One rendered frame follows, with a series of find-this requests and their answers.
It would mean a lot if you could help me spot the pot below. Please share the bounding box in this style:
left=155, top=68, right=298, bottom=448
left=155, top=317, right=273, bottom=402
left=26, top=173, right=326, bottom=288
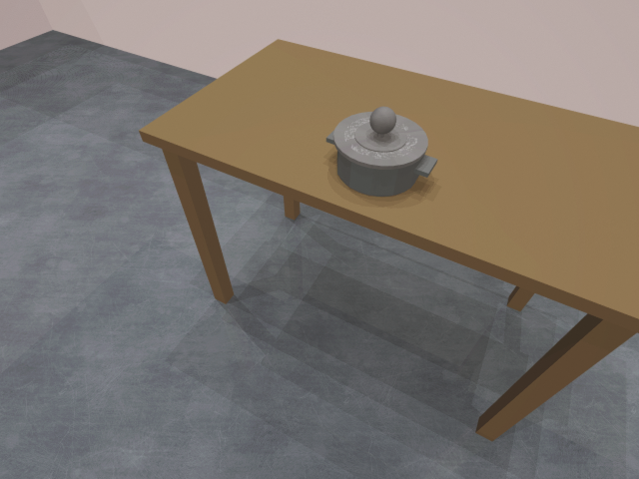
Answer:
left=326, top=130, right=437, bottom=197

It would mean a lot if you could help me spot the knob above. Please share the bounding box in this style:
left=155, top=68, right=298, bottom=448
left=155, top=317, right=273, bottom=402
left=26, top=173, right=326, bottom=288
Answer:
left=369, top=107, right=396, bottom=134

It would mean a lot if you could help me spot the lid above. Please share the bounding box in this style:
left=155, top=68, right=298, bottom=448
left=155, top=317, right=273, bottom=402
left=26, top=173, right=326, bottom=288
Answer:
left=333, top=112, right=428, bottom=170

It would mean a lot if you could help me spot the table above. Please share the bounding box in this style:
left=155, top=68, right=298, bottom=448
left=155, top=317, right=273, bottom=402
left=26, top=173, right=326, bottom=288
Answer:
left=139, top=39, right=639, bottom=441

